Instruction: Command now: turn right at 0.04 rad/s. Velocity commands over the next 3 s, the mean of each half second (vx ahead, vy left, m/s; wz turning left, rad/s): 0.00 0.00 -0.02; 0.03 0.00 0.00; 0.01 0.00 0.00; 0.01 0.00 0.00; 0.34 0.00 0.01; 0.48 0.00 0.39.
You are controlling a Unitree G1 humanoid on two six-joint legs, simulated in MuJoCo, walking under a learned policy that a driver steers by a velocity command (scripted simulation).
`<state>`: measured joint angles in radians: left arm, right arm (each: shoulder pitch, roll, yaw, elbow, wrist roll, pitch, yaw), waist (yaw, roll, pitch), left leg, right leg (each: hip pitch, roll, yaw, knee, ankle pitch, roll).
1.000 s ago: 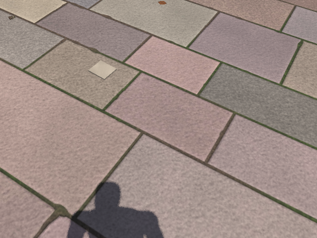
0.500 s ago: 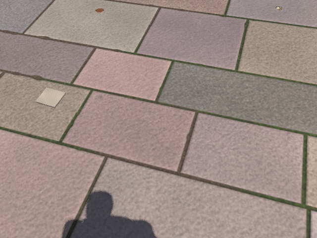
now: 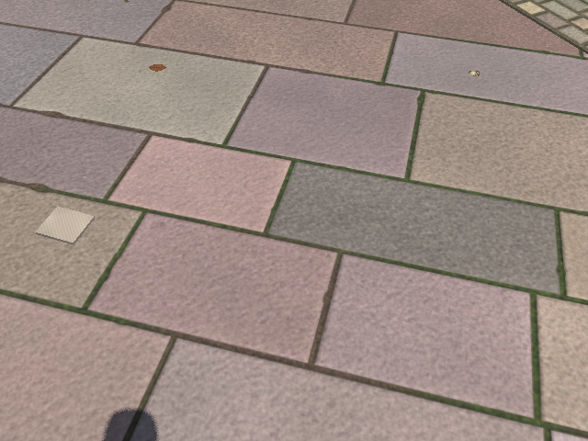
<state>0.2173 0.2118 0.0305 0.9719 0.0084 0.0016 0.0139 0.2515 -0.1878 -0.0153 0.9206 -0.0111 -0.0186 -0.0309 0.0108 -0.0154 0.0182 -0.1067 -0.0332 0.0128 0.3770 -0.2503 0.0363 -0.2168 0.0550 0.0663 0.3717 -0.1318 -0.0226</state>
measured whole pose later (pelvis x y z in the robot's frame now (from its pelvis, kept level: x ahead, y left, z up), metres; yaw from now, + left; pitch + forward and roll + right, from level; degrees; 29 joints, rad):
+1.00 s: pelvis +0.03 +0.01 +0.00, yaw +1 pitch -1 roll -1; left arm 0.26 0.15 -0.01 1.18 0.00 0.00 0.05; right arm 0.33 -0.15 0.01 1.13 -0.01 -0.02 -0.05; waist 0.00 0.01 0.03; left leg -0.05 -0.04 0.00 0.37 -0.30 0.05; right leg -0.17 0.05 0.06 0.39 -0.20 -0.01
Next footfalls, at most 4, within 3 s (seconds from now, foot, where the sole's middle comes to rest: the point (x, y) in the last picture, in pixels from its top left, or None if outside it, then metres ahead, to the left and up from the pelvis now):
2.34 right None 0.26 -0.11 -0.78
2.88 left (284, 425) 0.57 0.05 -0.78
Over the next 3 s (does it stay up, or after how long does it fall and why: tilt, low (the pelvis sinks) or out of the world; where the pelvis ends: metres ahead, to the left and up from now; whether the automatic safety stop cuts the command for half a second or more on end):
stays up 0.49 0.00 -0.02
